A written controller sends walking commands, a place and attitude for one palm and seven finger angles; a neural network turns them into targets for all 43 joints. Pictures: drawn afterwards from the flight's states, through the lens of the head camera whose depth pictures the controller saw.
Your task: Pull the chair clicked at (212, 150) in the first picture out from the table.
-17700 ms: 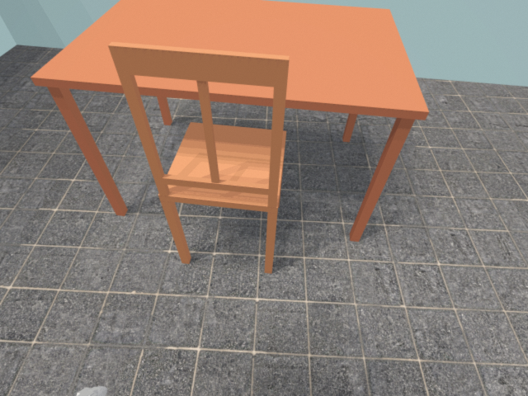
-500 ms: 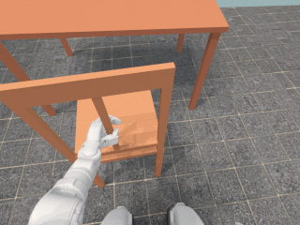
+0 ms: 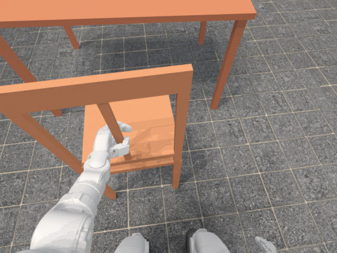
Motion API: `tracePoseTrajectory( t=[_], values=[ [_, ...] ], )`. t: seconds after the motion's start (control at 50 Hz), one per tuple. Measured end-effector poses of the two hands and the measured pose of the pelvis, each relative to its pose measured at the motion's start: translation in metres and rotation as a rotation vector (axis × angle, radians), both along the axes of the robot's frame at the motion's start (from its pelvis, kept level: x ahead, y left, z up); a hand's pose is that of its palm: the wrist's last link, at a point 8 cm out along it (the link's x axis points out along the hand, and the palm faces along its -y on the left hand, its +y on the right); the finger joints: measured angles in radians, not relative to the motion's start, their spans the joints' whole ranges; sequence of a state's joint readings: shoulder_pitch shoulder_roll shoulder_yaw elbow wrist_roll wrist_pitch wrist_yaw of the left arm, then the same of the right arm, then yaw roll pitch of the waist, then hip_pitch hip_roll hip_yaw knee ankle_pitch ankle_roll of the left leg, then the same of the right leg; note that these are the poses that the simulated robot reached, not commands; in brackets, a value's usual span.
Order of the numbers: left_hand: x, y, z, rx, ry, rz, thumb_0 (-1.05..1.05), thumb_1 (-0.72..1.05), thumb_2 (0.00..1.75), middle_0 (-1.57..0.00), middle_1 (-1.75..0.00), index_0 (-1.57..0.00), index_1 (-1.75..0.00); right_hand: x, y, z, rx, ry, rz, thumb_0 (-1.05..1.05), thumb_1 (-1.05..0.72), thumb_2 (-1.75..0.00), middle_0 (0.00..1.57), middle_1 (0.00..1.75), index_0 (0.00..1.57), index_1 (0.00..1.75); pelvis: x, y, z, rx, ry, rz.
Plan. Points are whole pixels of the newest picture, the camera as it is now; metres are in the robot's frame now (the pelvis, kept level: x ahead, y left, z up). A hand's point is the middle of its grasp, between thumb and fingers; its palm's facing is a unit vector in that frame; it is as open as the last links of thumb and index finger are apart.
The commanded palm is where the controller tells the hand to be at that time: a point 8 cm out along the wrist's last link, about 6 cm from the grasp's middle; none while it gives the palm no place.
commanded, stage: step backward, pulling the chair out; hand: left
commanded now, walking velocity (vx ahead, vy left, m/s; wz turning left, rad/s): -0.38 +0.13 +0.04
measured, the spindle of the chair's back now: (118, 136) +0.41 +0.15 -0.05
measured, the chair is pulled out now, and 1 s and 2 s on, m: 0.36 0.56 0.62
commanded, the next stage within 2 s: stop walking, hand still on the chair in 0.66 s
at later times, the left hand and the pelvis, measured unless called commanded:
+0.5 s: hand (124, 173) +0.30 +0.12 -0.05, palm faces -0.01 -0.98 -0.18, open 5.3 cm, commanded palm +0.29 +0.17 -0.05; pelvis -0.08 +0.00 +0.01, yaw -1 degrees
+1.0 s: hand (118, 225) +0.18 +0.12 -0.05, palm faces -0.02 -0.98 -0.19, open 5.4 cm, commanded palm +0.16 +0.17 -0.03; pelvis -0.16 +0.00 +0.01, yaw -1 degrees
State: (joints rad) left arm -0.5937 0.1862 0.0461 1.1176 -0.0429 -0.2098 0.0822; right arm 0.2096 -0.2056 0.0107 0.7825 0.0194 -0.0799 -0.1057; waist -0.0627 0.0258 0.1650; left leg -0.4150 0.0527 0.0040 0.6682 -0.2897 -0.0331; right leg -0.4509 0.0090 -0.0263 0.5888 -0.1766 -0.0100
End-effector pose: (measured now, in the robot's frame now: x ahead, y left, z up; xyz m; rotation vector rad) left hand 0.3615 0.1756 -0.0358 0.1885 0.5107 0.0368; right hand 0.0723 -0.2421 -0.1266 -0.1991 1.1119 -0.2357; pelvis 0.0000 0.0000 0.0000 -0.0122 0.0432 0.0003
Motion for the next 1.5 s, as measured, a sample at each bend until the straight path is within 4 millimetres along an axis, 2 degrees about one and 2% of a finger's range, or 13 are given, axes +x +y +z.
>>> tracePoseTrajectory(
  t=[0.1,0.24,0.34,0.46,0.62,0.74,0.86,0.96,1.08,1.2,1.28,1.38,1.5],
  values=[
    [-0.009,-0.002,0.001,-0.005,0.006,0.007,0.04,0.68,0.79,-0.25,-1.16,-0.49,-1.45,-0.013,-0.011,0.0,-0.034,-0.005,-0.018,0.01,-0.91,-0.89,0.21,0.3,0.21,0.3,-0.017,0.003,-0.001,0.01,0.018,0.016],
    [-0.033,0.0,0.001,-0.012,0.006,-0.037,0.03,0.7,0.77,-0.22,-1.17,-0.49,-1.45,-0.038,-0.017,0.014,-0.106,0.015,-0.017,0.01,-0.91,-0.89,0.2,0.3,0.21,0.3,-0.038,0.016,0.002,0.035,0.016,0.001],
    [-0.052,0.0,0.001,-0.007,0.005,-0.028,0.03,0.69,0.78,-0.23,-1.17,-0.49,-1.45,-0.051,-0.009,0.009,-0.046,0.028,0.003,0.01,-0.91,-0.89,0.2,0.3,0.2,0.3,-0.046,0.008,0.004,0.018,0.02,-0.023],
    [-0.072,-0.005,0.002,-0.004,0.018,0.005,0.04,0.69,0.78,-0.25,-1.14,-0.49,-1.45,-0.071,-0.008,0.005,0.001,0.007,-0.029,0.01,-0.91,-0.89,0.2,0.3,0.21,0.3,-0.071,-0.002,0.007,0.002,0.007,-0.023],
    [-0.102,-0.006,0.003,-0.015,0.035,-0.037,0.04,0.7,0.76,-0.22,-1.15,-0.49,-1.45,-0.101,-0.017,0.012,-0.101,0.004,-0.015,0.01,-0.91,-0.89,0.2,0.3,0.21,0.3,-0.104,0.019,0.005,0.01,0.023,0.022],
    [-0.131,-0.001,0.005,-0.03,0.039,-0.065,0.03,0.71,0.76,-0.19,-1.16,-0.49,-1.45,-0.124,-0.001,0.022,-0.092,-0.002,-0.012,0.01,-0.91,-0.89,0.2,0.3,0.2,0.3,-0.127,0.027,0.009,0.024,0.002,-0.008],
    [-0.161,0.001,0.005,0.001,0.019,-0.054,0.04,0.69,0.77,-0.23,-1.17,-0.49,-1.45,-0.147,0.018,0.011,0.033,-0.009,0.003,0.01,-0.91,-0.89,0.2,0.3,0.2,0.3,-0.143,0.012,0.008,0.01,-0.007,-0.035],
    [-0.188,-0.003,0.006,0.002,0.029,-0.011,0.05,0.68,0.78,-0.24,-1.15,-0.49,-1.45,-0.159,0.016,0.007,0.066,-0.021,-0.025,0.01,-0.91,-0.89,0.21,0.3,0.21,0.3,-0.157,0.002,0.011,-0.009,-0.025,-0.023],
    [-0.215,-0.008,0.007,-0.006,0.047,-0.008,0.05,0.68,0.77,-0.23,-1.15,-0.49,-1.45,-0.158,-0.006,0.013,-0.007,-0.049,-0.023,0.01,-0.91,-0.89,0.21,0.3,0.21,0.3,-0.161,0.003,0.011,0.012,-0.054,-0.011],
    [-0.234,-0.01,0.007,-0.014,0.054,-0.044,0.04,0.69,0.77,-0.22,-1.18,-0.49,-1.45,-0.14,-0.013,0.028,-0.068,-0.114,-0.032,0.01,-0.91,-0.89,0.2,0.3,0.2,0.3,-0.156,0.014,0.013,0.018,-0.072,-0.019],
    [-0.241,-0.009,0.007,-0.016,0.052,-0.068,0.04,0.69,0.77,-0.21,-1.19,-0.49,-1.45,-0.124,-0.002,0.036,-0.066,-0.171,-0.021,0.01,-0.91,-0.89,0.2,0.3,0.2,0.3,-0.154,0.019,0.014,0.018,-0.073,-0.027],
    [-0.247,-0.007,0.007,-0.018,0.051,-0.08,0.04,0.69,0.77,-0.2,-1.2,-0.49,-1.45,-0.106,0.021,0.041,-0.024,-0.224,0.013,0.01,-0.91,-0.89,0.2,0.3,0.2,0.3,-0.152,0.023,0.016,0.017,-0.068,-0.034],
    [-0.252,-0.004,0.007,-0.017,0.052,-0.082,0.04,0.69,0.77,-0.2,-1.2,-0.49,-1.45,-0.096,0.041,0.042,0.021,-0.243,0.045,0.01,-0.91,-0.89,0.2,0.3,0.21,0.3,-0.149,0.024,0.017,0.016,-0.062,-0.04]
  ],
)
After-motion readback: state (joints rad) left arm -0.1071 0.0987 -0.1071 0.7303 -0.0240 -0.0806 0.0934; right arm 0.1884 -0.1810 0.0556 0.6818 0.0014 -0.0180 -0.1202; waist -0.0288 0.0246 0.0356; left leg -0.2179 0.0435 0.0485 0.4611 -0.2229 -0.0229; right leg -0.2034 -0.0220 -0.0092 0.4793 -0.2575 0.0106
